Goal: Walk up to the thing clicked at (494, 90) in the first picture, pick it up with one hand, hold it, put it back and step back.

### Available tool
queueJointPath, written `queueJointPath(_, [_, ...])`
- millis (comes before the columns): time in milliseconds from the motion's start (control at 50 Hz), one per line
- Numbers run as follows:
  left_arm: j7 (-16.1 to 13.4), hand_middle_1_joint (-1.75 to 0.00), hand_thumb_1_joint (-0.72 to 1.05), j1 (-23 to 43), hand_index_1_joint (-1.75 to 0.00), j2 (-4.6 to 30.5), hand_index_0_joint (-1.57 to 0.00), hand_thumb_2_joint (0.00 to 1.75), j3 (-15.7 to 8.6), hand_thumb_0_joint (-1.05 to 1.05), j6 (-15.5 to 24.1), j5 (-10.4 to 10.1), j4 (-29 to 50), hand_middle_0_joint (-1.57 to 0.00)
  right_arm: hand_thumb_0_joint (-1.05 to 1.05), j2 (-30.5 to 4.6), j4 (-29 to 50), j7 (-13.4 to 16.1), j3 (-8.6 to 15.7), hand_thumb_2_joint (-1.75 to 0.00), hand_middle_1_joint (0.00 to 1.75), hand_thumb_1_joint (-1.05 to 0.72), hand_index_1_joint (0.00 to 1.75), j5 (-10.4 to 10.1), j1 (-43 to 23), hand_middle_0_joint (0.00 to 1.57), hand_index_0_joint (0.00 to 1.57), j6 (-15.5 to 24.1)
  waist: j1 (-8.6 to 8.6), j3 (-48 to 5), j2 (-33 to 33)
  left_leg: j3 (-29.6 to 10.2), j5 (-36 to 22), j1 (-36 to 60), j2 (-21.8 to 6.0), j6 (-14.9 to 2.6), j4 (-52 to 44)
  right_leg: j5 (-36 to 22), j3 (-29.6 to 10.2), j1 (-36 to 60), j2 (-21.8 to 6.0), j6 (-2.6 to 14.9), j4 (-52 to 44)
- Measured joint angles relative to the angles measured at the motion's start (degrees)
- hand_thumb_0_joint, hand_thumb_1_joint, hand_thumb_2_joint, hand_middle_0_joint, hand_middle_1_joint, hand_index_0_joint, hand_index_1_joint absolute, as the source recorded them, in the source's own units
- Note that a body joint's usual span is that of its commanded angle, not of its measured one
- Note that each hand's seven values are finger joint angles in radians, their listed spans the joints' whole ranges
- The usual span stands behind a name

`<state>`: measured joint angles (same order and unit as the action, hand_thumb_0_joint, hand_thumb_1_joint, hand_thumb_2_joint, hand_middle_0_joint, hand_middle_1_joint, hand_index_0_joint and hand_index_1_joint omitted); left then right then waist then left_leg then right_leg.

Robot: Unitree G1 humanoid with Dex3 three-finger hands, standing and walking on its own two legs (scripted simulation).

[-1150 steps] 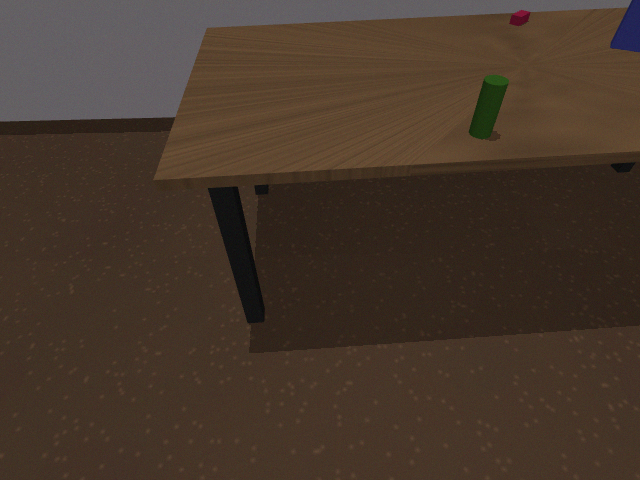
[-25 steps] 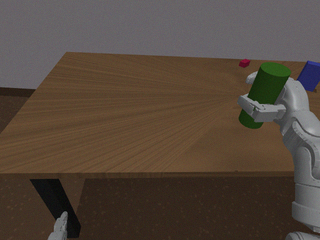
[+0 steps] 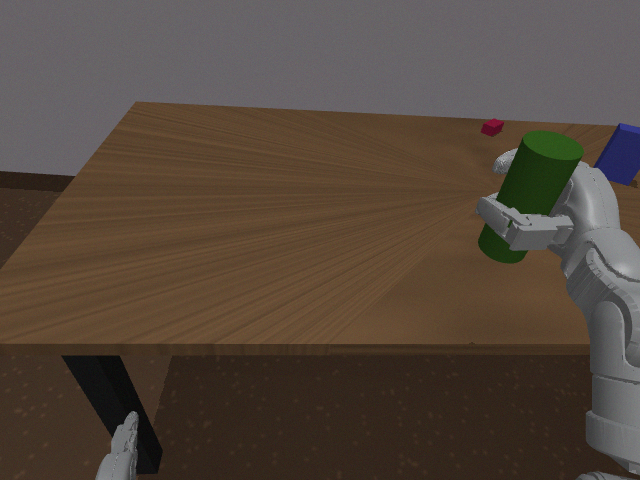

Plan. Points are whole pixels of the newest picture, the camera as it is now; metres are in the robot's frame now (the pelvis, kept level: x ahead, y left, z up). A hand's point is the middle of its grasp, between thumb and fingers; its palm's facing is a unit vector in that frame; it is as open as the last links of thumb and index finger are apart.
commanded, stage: hold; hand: right
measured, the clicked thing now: (524, 201) +0.33 -0.18 +0.26
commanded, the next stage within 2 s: crouch in 1.32 s
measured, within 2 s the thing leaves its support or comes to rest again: neither
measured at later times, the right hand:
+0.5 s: hand (533, 203) +0.32 -0.18 +0.26, palm faces +0.12 +0.99 -0.03, open 7.4 cm
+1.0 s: hand (520, 211) +0.32 -0.17 +0.25, palm faces +0.08 +1.00 -0.04, open 7.4 cm
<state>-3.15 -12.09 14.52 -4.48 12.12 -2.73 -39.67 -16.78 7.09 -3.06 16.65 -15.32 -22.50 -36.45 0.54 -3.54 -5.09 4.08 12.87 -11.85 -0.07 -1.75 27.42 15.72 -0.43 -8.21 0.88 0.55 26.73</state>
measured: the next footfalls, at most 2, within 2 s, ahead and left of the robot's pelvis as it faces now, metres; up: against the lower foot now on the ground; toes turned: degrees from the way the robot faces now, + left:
none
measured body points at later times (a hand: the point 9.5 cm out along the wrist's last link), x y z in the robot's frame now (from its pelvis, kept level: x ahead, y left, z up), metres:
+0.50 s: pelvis +0.00 +0.00 +0.00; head -0.05 +0.03 +0.45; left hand +0.16 +0.26 -0.08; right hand +0.31 -0.23 +0.27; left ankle +0.02 +0.10 -0.74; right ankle -0.01 -0.12 -0.74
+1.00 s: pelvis -0.01 -0.01 +0.00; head -0.05 +0.03 +0.45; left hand +0.16 +0.25 -0.09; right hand +0.31 -0.22 +0.26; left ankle +0.02 +0.10 -0.74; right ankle -0.01 -0.12 -0.74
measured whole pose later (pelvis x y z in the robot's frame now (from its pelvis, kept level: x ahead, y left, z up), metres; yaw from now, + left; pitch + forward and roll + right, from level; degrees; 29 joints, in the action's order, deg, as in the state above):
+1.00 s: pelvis -0.01 -0.01 +0.00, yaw +0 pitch -4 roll +0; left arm -3.5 -12.0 14.3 -3.5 12.3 -2.5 -42.1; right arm -15.8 9.3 -2.3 15.1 -14.2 -21.9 -36.6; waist 0.9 -3.1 -4.9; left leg 4.0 12.2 -11.4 -0.3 -1.4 27.3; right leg 15.6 -0.3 -8.1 1.1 0.9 27.5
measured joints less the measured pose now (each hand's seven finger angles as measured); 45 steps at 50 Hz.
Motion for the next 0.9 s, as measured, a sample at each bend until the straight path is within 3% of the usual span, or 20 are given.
queueJointPath(100, [0.41, -0.05, -0.52, -1.63, -0.04, 0.08, -0.05, 0.04, -0.38, -0.01, -0.6, -0.22, -0.24, -0.05, 0.0, -0.08, 1.4, 0.29, 0.93, -1.21, 1.21, 0.15, 1.2, 0.28, 0.71, 0.86, 0.87, 0.07, 0.42, -0.25, 0.19, -0.03, 0.09, -0.02, 0.03, -0.05, -0.02, 0.07, 0.03, 0.03, -0.02, -0.06, -0.11])
queueJointPath(220, [-0.04, -0.05, -0.52, -0.79, -0.04, 0.38, -0.05, 0.04, 0.38, -0.01, -0.8, -0.23, -2.23, -0.05, 0.0, 0.52, 2.46, 0.41, -0.16, -1.21, 1.21, 0.15, 1.2, 0.75, 0.26, 0.86, 0.87, -0.16, 0.77, 0.39, 0.25, 0.09, 0.03, 0.35, -0.03, 0.02, -0.05, 0.1, -0.09, 0.23, 0.03, 0.01, 0.13])
queueJointPath(340, [-0.26, -0.05, -0.52, 0.37, -0.04, 0.03, -0.05, 0.04, 0.44, -0.01, -0.43, 0.05, -0.32, -0.05, 0.0, 0.81, 0.98, 0.32, -0.88, -1.21, 1.2, 0.15, 1.2, 0.43, 0.09, 0.86, 0.87, -0.86, 0.39, 0.25, 0.05, 0.04, -0.15, 0.34, -0.15, 0.11, -0.02, -0.08, -0.05, 0.22, 0.15, 0.08, 0.15])
queueJointPath(480, [0.21, -0.05, -0.52, -0.86, -0.04, -0.36, -0.05, 0.04, -0.12, -0.01, -0.29, -0.06, -0.17, -0.05, 0.0, -0.27, 2.31, 0.77, 0.83, -1.21, 1.21, 0.15, 1.2, 0.45, 0.69, 0.86, 0.87, -0.53, 0.37, -0.42, 0.49, -0.03, -0.11, 0.26, -0.05, 0.09, 0.11, 0.08, 0.03, 0.12, 0.05, 0.1, 0.43])
queueJointPath(660, [0.3, -0.05, -0.52, -0.03, -0.04, -0.01, -0.05, 0.04, 0.46, -0.01, -0.06, 0.18, -2.38, -0.05, 0.0, 0.77, 1.33, 0.11, -0.96, -1.21, 1.2, 0.14, 1.2, 0.44, -0.17, 0.86, 0.87, -1.69, 0.38, 0.83, -0.08, -0.03, -0.72, 0.02, -0.29, 0.29, -0.16, -0.37, 0.03, -0.3, 0.29, 0.3, 0.47])
queueJointPath(760, [-0.37, -0.05, -0.52, -0.53, -0.04, 0.0, -0.05, 0.04, 0.55, -0.01, 0.48, 0.36, 0.17, -0.05, 0.0, 1.09, 0.73, 1.27, -0.35, -1.2, 1.2, 0.14, 1.19, 0.12, 0.22, 0.86, 0.88, -1.22, 0.05, 0.65, 0.18, -0.21, -0.69, -0.2, -0.25, 0.31, 0.01, -0.38, 0.21, -0.38, 0.26, 0.32, 0.49])
queueJointPath(900, [-0.35, -0.05, -0.52, -1.44, -0.04, -0.26, -0.05, 0.04, 0.52, -0.01, -0.01, 0.11, -1.16, -0.05, 0.0, 0.6, 2.76, 1.81, -0.22, -1.2, 1.21, 0.14, 1.2, 1.58, 1.3, 0.86, 0.87, 0.34, 0.55, -0.1, 0.82, -0.23, -0.43, 0.21, -0.05, 0.19, 0.11, 0.02, 0.23, -0.02, 0.07, 0.21, 0.77])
